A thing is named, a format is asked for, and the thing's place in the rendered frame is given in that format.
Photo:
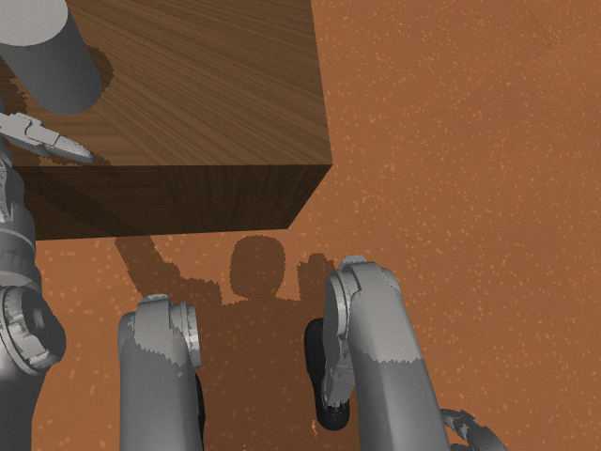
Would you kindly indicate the left robot arm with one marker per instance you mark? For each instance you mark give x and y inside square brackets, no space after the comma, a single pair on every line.
[31,337]

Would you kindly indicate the can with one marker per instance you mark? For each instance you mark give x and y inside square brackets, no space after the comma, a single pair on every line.
[41,43]

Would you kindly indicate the left robot hand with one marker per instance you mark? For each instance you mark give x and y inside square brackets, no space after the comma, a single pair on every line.
[30,133]

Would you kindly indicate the right robot foot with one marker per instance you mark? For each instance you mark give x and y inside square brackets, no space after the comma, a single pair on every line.
[328,417]

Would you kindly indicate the right robot hand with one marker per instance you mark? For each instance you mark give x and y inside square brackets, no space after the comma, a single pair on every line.
[466,427]

